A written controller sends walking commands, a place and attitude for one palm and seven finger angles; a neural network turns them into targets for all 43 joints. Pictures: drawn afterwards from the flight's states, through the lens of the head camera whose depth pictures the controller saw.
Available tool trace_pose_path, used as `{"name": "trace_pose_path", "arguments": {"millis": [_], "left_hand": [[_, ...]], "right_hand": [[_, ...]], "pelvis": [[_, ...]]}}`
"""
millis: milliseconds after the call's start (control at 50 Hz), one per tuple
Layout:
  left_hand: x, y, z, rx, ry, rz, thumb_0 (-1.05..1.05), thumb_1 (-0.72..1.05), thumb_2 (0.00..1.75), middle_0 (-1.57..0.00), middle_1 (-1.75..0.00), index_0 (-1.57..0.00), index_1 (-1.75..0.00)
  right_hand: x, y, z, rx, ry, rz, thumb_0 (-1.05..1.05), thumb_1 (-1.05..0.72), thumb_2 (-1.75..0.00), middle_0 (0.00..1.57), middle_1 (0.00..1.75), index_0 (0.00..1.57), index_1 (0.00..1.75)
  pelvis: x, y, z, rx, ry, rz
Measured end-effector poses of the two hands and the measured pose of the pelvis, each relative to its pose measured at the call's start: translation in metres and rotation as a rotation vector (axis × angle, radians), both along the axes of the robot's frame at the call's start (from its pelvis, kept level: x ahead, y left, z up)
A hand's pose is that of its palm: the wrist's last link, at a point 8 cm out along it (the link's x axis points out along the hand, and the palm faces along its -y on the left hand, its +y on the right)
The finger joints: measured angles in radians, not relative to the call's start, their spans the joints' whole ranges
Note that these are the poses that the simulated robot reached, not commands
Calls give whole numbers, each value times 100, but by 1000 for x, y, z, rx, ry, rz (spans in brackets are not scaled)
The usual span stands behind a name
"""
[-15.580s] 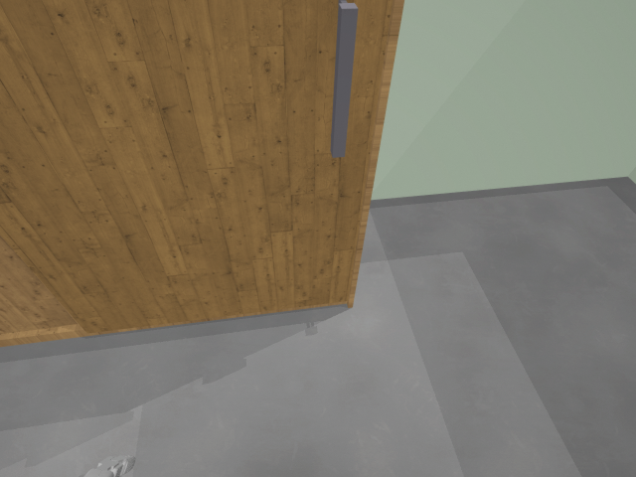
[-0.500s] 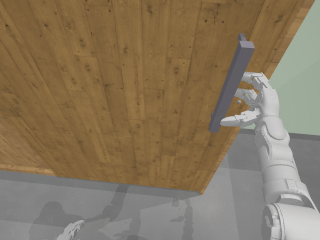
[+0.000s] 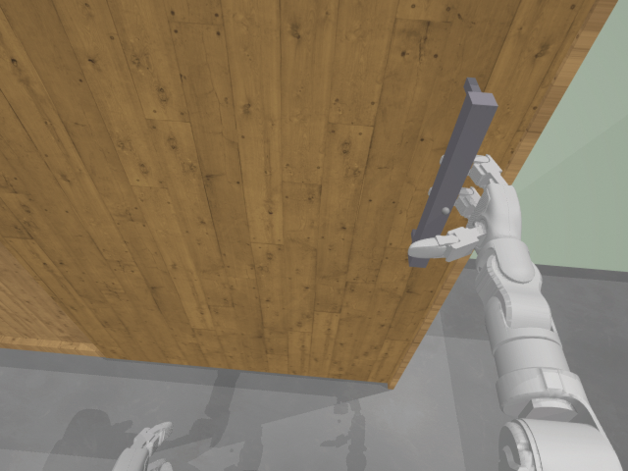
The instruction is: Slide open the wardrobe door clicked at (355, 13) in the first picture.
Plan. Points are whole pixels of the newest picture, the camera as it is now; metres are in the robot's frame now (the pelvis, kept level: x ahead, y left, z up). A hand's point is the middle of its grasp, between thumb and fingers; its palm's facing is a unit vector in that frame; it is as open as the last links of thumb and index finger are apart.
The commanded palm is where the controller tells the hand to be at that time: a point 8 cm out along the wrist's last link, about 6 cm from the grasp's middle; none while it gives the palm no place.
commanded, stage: slide the fingers in behind the handle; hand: right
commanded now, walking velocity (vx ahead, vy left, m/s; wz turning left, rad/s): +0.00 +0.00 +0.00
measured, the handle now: (440, 185) +0.48 -0.12 +0.13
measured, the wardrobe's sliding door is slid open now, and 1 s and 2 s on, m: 0.00 0.00 0.00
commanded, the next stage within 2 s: grip the handle and tug to test in 0.68 s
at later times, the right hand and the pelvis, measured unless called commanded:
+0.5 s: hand (439, 206) +0.43 -0.11 +0.14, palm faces +0.00 +1.00 +0.00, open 14.0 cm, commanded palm +0.40 -0.16 +0.14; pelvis -0.01 +0.01 +0.00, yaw +1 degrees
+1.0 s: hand (441, 204) +0.43 -0.12 +0.13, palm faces -0.01 +1.00 +0.01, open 12.8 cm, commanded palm +0.40 -0.17 +0.14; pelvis +0.00 +0.00 +0.00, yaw +1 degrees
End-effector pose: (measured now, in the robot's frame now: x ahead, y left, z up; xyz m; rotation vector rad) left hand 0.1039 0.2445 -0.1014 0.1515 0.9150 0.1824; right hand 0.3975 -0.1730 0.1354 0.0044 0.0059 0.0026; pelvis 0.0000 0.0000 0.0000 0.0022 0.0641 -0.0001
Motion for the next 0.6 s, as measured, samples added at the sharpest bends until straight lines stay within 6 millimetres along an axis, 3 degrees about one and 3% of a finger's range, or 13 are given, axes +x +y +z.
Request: {"name": "trace_pose_path", "arguments": {"millis": [400,600], "left_hand": [[-26,11,-4,4,47,36,1,91,90,-21,-30,-20,-30],[-28,9,-4,6,58,36,1,91,90,-21,-30,-20,-30]], "right_hand": [[6,9,0,1,-9,-2,-1,50,-30,30,120,30,120],[11,8,-1,2,1,6,-1,51,-30,30,120,30,120]], "pelvis": [[-5,6,1,-4,3,10],[-5,3,1,-1,7,8]]}}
